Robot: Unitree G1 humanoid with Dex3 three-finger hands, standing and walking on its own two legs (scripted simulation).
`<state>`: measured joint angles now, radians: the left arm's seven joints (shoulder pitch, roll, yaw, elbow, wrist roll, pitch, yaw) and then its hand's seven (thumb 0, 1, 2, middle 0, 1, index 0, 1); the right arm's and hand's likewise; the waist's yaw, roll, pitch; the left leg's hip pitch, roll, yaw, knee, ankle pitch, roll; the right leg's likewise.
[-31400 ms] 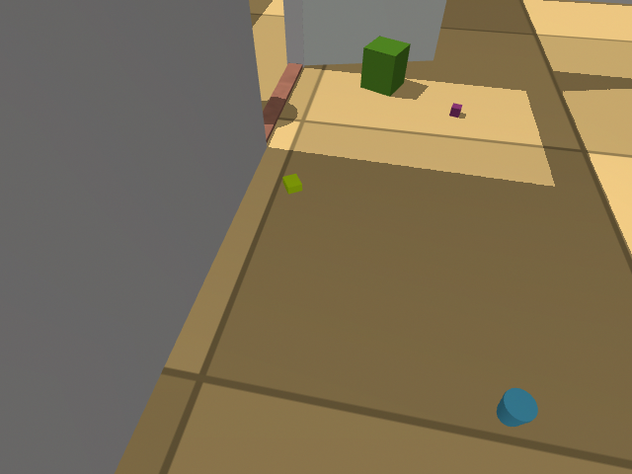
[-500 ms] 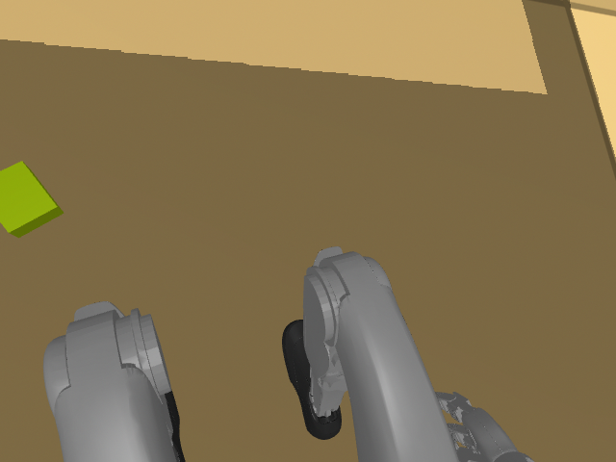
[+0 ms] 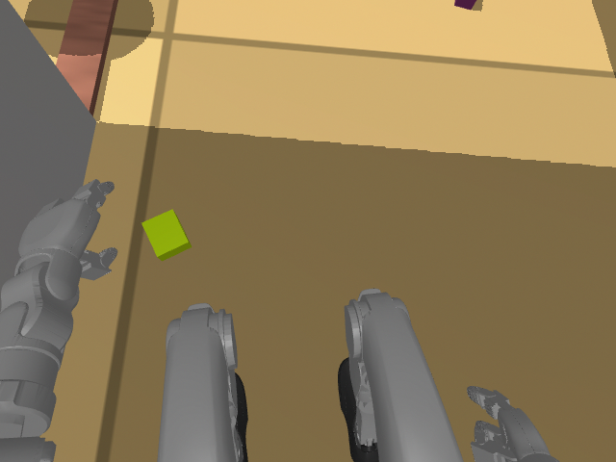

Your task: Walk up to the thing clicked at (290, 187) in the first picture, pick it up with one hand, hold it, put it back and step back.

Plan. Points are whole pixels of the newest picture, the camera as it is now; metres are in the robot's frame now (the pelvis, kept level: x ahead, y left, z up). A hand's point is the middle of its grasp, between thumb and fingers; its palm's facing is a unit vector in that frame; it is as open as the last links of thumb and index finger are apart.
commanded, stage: home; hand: left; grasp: from above
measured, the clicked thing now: (167, 235) +0.51 +0.26 -0.41
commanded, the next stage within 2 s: none
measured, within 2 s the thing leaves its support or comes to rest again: neither
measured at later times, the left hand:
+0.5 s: hand (41, 351) +0.26 +0.21 +0.10, palm faces +0.00 -0.93 -0.37, open 7.4 cm
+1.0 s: hand out of the picture +0.22 +0.20 +0.24, palm faces +0.17 -0.96 -0.21, open 7.4 cm
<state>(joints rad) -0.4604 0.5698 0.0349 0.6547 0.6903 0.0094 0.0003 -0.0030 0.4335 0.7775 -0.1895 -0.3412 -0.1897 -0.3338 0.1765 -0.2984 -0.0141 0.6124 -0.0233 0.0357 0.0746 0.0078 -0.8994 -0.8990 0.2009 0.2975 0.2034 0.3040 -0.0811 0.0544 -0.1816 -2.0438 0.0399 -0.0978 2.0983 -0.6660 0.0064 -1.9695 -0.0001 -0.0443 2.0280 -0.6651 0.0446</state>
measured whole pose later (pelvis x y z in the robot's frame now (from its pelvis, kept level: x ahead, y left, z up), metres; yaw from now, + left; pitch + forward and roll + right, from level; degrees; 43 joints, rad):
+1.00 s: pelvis +0.09 +0.00 +0.29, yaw +7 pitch +10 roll -3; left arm 0.53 0.22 0.03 -0.14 -0.06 0.47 0.02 0.01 0.90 0.90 -0.20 -0.30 -0.20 -0.30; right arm 0.30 -0.22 0.03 0.51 0.01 -0.22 -0.19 0.01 -0.90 -0.90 0.20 0.30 0.20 0.30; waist -0.05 0.06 -0.19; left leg -0.70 0.04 -0.05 1.01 -0.49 -0.01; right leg -0.63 -0.02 -0.06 0.93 -0.48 0.03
